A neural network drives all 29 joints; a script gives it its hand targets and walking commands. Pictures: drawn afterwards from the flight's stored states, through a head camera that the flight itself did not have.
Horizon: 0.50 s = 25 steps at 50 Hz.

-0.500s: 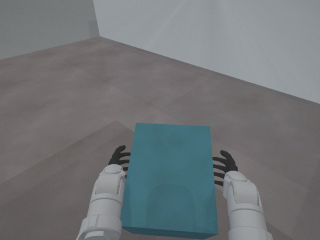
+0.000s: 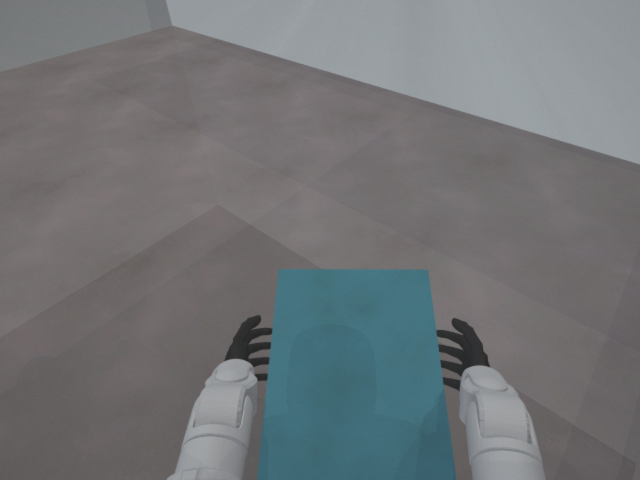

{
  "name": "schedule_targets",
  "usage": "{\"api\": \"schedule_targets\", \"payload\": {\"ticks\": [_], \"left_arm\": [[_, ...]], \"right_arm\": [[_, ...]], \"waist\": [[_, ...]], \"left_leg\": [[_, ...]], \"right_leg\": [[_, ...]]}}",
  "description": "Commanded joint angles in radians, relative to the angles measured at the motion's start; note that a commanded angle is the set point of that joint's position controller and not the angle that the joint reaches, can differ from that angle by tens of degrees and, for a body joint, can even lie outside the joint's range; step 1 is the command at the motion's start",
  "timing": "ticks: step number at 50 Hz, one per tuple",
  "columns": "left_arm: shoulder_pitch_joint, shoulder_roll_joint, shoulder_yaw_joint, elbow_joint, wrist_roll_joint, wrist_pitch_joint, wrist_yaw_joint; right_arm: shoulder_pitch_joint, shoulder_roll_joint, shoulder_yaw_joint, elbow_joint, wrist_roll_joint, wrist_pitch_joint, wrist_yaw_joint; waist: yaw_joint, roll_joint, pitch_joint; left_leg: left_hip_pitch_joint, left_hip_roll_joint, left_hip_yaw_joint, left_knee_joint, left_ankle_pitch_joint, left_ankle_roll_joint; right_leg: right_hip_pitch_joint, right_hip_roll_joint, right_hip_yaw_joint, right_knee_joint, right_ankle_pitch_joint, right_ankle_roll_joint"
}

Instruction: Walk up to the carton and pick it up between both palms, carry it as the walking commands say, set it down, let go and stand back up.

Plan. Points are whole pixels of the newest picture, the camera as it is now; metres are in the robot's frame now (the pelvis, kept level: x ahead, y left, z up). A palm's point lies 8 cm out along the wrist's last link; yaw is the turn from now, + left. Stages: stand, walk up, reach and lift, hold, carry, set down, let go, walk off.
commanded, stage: set down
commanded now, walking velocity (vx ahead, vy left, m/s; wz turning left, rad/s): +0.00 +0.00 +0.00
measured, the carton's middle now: (352, 383) +0.31 -0.04 -0.09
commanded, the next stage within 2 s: none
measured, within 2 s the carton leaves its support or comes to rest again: neither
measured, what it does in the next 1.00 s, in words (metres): lowers itself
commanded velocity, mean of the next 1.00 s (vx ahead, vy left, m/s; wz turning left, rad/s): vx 0.00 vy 0.00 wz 0.00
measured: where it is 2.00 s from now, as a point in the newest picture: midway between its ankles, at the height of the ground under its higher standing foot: outside the picture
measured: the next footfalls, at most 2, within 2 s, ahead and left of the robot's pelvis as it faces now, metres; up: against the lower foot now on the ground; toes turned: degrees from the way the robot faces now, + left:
none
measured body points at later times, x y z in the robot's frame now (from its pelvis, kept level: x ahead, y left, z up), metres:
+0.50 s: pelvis -0.03 -0.02 -0.05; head +0.07 -0.03 +0.39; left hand +0.33 +0.09 -0.10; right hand +0.29 -0.21 -0.10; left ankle +0.00 +0.08 -0.73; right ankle +0.04 -0.13 -0.73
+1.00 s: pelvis -0.05 -0.02 -0.13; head +0.10 -0.02 +0.30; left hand +0.35 +0.10 -0.19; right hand +0.32 -0.21 -0.18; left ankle +0.00 +0.08 -0.73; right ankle +0.04 -0.13 -0.73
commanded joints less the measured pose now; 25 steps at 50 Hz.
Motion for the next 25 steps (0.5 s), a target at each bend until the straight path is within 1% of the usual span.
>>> {"api": "schedule_targets", "payload": {"ticks": [1,2,3,4,5,6,7,8,9,10,11,12,13,14,15,16,17,18,19,20,21,22,23,24,25], "left_arm": [[-0.565,-1.011,-0.466,0.008,-0.186,-0.111,-0.255],[-0.585,-1.014,-0.484,0.007,-0.2,-0.119,-0.26],[-0.567,-0.998,-0.462,0.029,-0.181,-0.133,-0.259],[-0.614,-0.993,-0.462,0.029,-0.175,-0.146,-0.259],[-0.629,-0.992,-0.463,0.023,-0.187,-0.169,-0.254],[-0.653,-0.962,-0.443,0.021,-0.163,-0.185,-0.244],[-0.606,-0.967,-0.397,0.086,-0.141,-0.185,-0.247],[-0.662,-0.961,-0.43,0.068,-0.154,-0.207,-0.254],[-0.622,-0.985,-0.42,0.099,-0.144,-0.217,-0.25],[-0.642,-0.968,-0.415,0.088,-0.137,-0.235,-0.246],[-0.675,-0.939,-0.401,0.113,-0.131,-0.248,-0.246],[-0.713,-0.943,-0.404,0.098,-0.135,-0.261,-0.241],[-0.716,-0.948,-0.399,0.111,-0.136,-0.27,-0.239],[-0.734,-0.921,-0.398,0.093,-0.127,-0.288,-0.24],[-0.708,-0.957,-0.419,0.094,-0.13,-0.298,-0.238],[-0.705,-0.957,-0.414,0.11,-0.129,-0.301,-0.236],[-0.709,-0.926,-0.375,0.16,-0.112,-0.302,-0.244],[-0.713,-0.939,-0.379,0.152,-0.108,-0.314,-0.243],[-0.756,-0.923,-0.379,0.141,-0.117,-0.325,-0.249],[-0.762,-0.921,-0.388,0.14,-0.119,-0.331,-0.252],[-0.81,-0.938,-0.416,0.136,-0.132,-0.336,-0.257],[-0.802,-0.95,-0.438,0.087,-0.13,-0.349,-0.252],[-0.821,-0.946,-0.436,0.092,-0.133,-0.351,-0.25],[-0.791,-0.921,-0.43,0.112,-0.124,-0.348,-0.254],[-0.778,-0.941,-0.41,0.126,-0.128,-0.343,-0.261]], "right_arm": [[-0.63,0.849,0.577,-0.002,0.24,-0.098,0.252],[-0.588,0.846,0.54,0.029,0.218,-0.103,0.242],[-0.607,0.869,0.563,0.032,0.236,-0.118,0.249],[-0.608,0.864,0.534,0.066,0.222,-0.13,0.245],[-0.592,0.864,0.535,0.091,0.22,-0.144,0.247],[-0.613,0.884,0.519,0.116,0.206,-0.157,0.248],[-0.614,0.863,0.506,0.137,0.192,-0.161,0.247],[-0.625,0.888,0.502,0.136,0.192,-0.181,0.241],[-0.634,0.87,0.515,0.107,0.192,-0.195,0.235],[-0.656,0.876,0.501,0.123,0.189,-0.214,0.235],[-0.647,0.872,0.466,0.173,0.18,-0.221,0.234],[-0.669,0.893,0.472,0.174,0.19,-0.235,0.232],[-0.708,0.871,0.487,0.15,0.195,-0.253,0.228],[-0.691,0.869,0.459,0.195,0.165,-0.259,0.223],[-0.655,0.891,0.471,0.194,0.157,-0.27,0.224],[-0.668,0.887,0.469,0.191,0.159,-0.278,0.227],[-0.709,0.881,0.463,0.193,0.162,-0.285,0.22],[-0.697,0.891,0.464,0.195,0.147,-0.295,0.216],[-0.758,0.914,0.48,0.194,0.175,-0.304,0.219],[-0.803,0.925,0.508,0.171,0.184,-0.311,0.219],[-0.763,0.915,0.492,0.19,0.177,-0.319,0.215],[-0.771,0.946,0.519,0.161,0.188,-0.33,0.213],[-0.771,0.931,0.522,0.179,0.185,-0.329,0.212],[-0.789,0.95,0.528,0.169,0.185,-0.329,0.205],[-0.822,0.964,0.568,0.15,0.203,-0.328,0.203]], "waist": [[0.024,-0.002,-0.389],[-0.043,-0.03,-0.353],[0.015,0.007,-0.403],[-0.009,0.007,-0.378],[-0.01,-0.01,-0.404],[0.003,-0.007,-0.378],[0.011,-0.023,-0.396],[-0.015,-0.032,-0.421],[-0.011,-0.05,-0.441],[-0.012,-0.019,-0.464],[-0.012,-0.008,-0.415],[0.002,-0.005,-0.462],[0.004,0.005,-0.507],[-0.017,-0.015,-0.502],[-0.016,-0.009,-0.56],[-0.008,-0.008,-0.57],[0.006,-0.019,-0.55],[0.001,-0.028,-0.578],[0.021,-0.025,-0.577],[0.035,-0.041,-0.664],[-0.003,-0.003,-0.68],[0.01,-0.006,-0.784],[0.023,-0.01,-0.787],[0.031,0.0,-0.803],[0.062,-0.029,-0.828]], "left_leg": [[-0.063,0.037,-0.148,-0.088,0.266,-0.038],[-0.1,0.043,-0.157,-0.092,0.259,-0.044],[-0.102,0.029,-0.144,-0.089,0.248,-0.037],[-0.128,0.031,-0.146,-0.067,0.262,-0.036],[-0.138,0.034,-0.151,-0.061,0.249,-0.041],[-0.172,0.031,-0.145,-0.054,0.233,-0.033],[-0.172,0.022,-0.139,-0.048,0.205,-0.032],[-0.204,0.019,-0.134,-0.029,0.2,-0.028],[-0.229,0.013,-0.131,-0.024,0.228,-0.03],[-0.236,0.014,-0.136,-0.002,0.212,-0.027],[-0.274,0.012,-0.129,0.007,0.19,-0.026],[-0.287,0.007,-0.125,0.021,0.179,-0.025],[-0.309,0.0,-0.12,0.034,0.158,-0.024],[-0.34,-0.001,-0.114,0.062,0.165,-0.026],[-0.325,-0.003,-0.111,0.071,0.207,-0.035],[-0.34,0.002,-0.113,0.082,0.191,-0.039],[-0.414,-0.01,-0.091,0.101,0.133,-0.032],[-0.427,-0.008,-0.1,0.116,0.135,-0.03],[-0.462,-0.011,-0.092,0.136,0.147,-0.028],[-0.458,-0.017,-0.077,0.159,0.109,-0.026],[-0.474,-0.018,-0.084,0.167,0.1,-0.027],[-0.45,-0.02,-0.081,0.192,0.172,-0.034],[-0.497,-0.014,-0.084,0.208,0.151,-0.038],[-0.532,-0.024,-0.07,0.224,0.136,-0.032],[-0.565,-0.037,-0.055,0.253,0.125,-0.028]], "right_leg": [[0.111,0.04,0.084,0.03,0.198,-0.017],[0.129,0.039,0.082,0.029,0.22,-0.013],[0.105,0.043,0.074,0.046,0.203,-0.009],[0.063,0.04,0.078,0.058,0.217,-0.013],[0.075,0.043,0.081,0.071,0.209,-0.015],[0.063,0.038,0.086,0.08,0.216,-0.015],[0.05,0.044,0.076,0.085,0.201,-0.013],[0.067,0.043,0.082,0.094,0.238,-0.012],[0.076,0.046,0.079,0.113,0.268,-0.004],[0.034,0.042,0.091,0.132,0.25,-0.015],[-0.021,0.049,0.08,0.144,0.232,-0.01],[-0.033,0.049,0.087,0.166,0.23,-0.008],[-0.035,0.049,0.081,0.187,0.21,-0.01],[-0.059,0.051,0.086,0.193,0.233,-0.012],[-0.044,0.056,0.086,0.206,0.276,-0.014],[-0.079,0.06,0.08,0.231,0.248,-0.011],[-0.091,0.058,0.08,0.23,0.217,-0.004],[-0.108,0.058,0.084,0.256,0.224,-0.003],[-0.122,0.057,0.083,0.265,0.236,0.0],[-0.135,0.064,0.08,0.282,0.194,0.003],[-0.14,0.061,0.078,0.3,0.204,-0.002],[-0.142,0.063,0.076,0.32,0.265,0.001],[-0.166,0.068,0.076,0.349,0.246,0.001],[-0.181,0.062,0.087,0.355,0.241,0.005],[-0.145,0.062,0.096,0.362,0.237,0.006]]}}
